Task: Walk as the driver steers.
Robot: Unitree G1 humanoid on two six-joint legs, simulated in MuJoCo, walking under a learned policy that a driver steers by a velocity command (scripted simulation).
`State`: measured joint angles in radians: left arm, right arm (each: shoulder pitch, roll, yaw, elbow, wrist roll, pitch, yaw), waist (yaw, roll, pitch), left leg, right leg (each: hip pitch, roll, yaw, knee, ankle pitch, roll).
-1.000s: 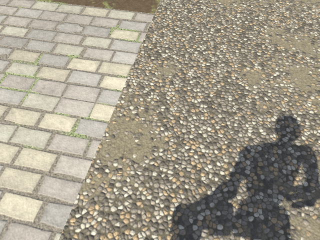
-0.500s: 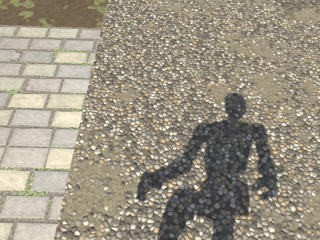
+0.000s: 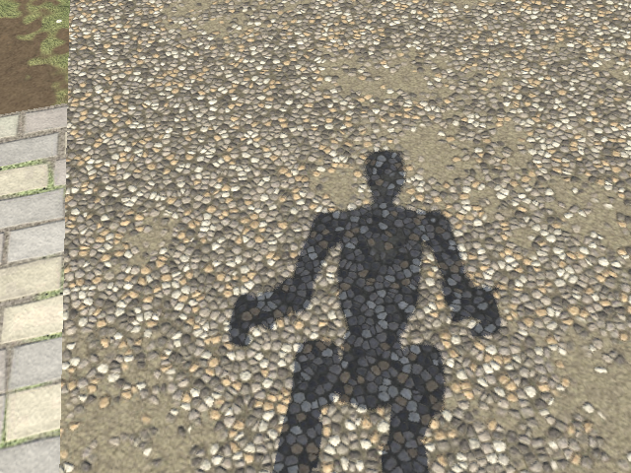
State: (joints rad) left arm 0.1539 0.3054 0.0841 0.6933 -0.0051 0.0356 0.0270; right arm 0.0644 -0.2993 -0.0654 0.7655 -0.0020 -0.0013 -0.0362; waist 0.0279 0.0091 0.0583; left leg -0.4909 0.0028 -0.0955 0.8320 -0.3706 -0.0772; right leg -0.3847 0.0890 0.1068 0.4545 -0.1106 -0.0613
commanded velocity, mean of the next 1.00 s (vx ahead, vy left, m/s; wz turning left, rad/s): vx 0.07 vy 0.00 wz -0.12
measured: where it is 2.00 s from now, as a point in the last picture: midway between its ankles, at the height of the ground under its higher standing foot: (357, 412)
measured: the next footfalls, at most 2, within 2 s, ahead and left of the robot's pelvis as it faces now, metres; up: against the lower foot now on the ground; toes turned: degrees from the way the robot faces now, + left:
left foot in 0.14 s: +0.07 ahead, +0.15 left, +0.00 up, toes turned -6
right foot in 0.42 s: +0.03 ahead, -0.11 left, +0.00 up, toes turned -1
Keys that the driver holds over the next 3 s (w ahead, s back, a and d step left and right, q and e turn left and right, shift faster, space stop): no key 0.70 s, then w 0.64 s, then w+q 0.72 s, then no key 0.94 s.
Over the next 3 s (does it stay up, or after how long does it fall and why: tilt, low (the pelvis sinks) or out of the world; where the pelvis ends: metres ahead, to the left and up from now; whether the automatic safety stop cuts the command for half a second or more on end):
stays up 0.88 0.10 0.00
